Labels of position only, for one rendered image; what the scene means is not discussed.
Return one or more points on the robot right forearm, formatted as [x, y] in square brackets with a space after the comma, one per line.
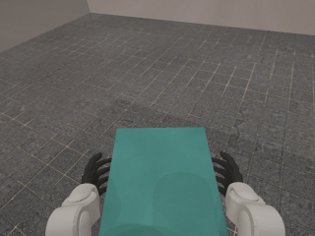
[250, 213]

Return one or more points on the robot right hand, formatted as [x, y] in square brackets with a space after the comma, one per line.
[231, 173]

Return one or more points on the robot left hand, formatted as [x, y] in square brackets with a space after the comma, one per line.
[91, 173]

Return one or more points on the robot left forearm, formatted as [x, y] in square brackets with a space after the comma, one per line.
[77, 214]

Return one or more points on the carton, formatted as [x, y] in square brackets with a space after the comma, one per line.
[162, 182]

